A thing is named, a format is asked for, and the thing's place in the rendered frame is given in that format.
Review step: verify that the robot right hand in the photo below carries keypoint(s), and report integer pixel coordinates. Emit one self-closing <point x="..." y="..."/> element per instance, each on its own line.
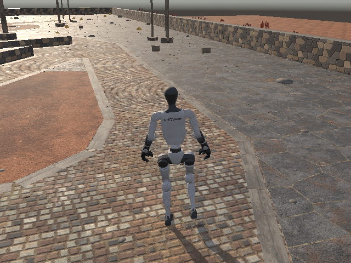
<point x="208" y="152"/>

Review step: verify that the left robot forearm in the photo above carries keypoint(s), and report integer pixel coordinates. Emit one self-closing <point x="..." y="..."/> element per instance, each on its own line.
<point x="147" y="144"/>

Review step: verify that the right robot forearm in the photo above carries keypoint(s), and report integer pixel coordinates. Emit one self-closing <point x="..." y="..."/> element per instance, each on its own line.
<point x="202" y="141"/>

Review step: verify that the right robot upper arm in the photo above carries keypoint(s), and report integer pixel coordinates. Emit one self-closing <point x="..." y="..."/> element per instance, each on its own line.
<point x="193" y="122"/>

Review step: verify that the humanoid robot head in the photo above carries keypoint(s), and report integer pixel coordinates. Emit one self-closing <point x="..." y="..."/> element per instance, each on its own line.
<point x="171" y="95"/>

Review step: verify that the left robot upper arm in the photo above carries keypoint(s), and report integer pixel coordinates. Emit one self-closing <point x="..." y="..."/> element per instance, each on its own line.
<point x="153" y="124"/>

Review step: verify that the robot left hand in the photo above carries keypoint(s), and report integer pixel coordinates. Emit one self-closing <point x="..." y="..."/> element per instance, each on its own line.
<point x="143" y="154"/>

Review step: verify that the right robot foot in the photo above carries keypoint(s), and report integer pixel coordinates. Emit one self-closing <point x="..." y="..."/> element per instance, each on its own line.
<point x="193" y="214"/>

